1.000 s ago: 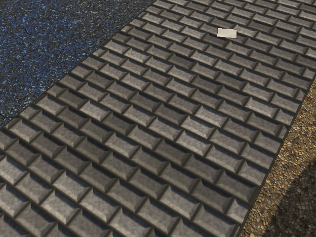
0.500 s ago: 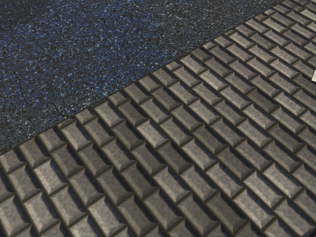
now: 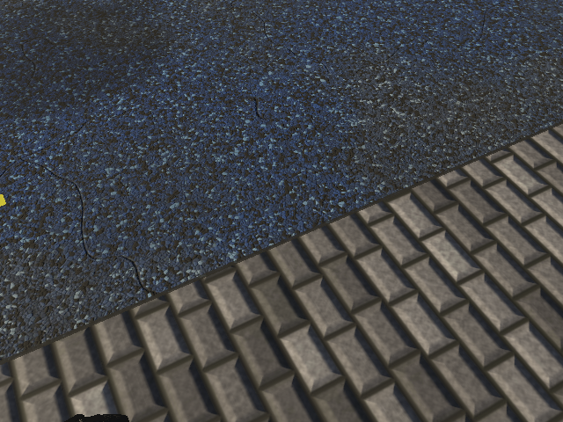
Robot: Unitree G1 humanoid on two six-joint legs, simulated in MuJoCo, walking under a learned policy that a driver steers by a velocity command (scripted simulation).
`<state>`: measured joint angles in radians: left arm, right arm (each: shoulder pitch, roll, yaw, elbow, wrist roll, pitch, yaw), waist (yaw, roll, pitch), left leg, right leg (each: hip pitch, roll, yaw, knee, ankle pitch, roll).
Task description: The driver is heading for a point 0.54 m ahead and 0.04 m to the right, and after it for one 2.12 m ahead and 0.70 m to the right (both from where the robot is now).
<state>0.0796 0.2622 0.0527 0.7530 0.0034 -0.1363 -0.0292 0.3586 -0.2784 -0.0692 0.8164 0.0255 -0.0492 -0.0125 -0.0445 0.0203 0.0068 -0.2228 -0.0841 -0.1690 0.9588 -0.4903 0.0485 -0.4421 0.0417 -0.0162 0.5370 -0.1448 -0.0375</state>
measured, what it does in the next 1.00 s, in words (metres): walks ahead: left foot, then right foot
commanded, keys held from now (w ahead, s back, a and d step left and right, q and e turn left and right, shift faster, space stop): w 0.02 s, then no key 0.44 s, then w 0.48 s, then w+e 0.06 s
